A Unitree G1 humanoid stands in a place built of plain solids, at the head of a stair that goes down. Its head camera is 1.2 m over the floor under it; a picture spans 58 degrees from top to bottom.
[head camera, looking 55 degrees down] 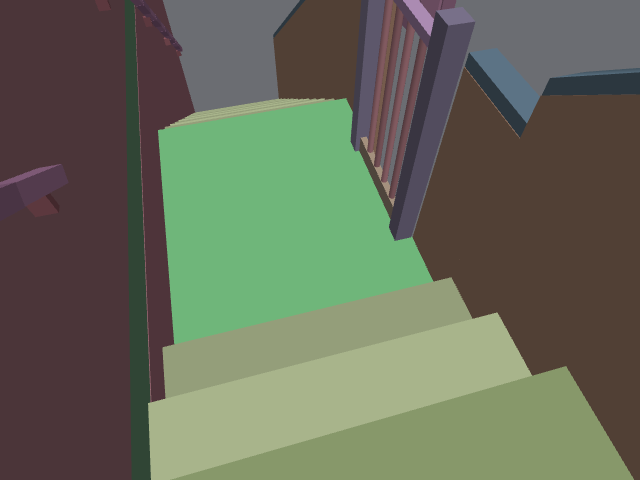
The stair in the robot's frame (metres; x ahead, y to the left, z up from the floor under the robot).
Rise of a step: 0.19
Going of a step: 0.26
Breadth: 1.20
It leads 15 degrees to the left of straight ahead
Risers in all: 3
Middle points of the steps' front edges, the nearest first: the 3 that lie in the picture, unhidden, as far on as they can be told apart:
0.25 -0.11 0.00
0.51 -0.04 -0.19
0.77 0.02 -0.38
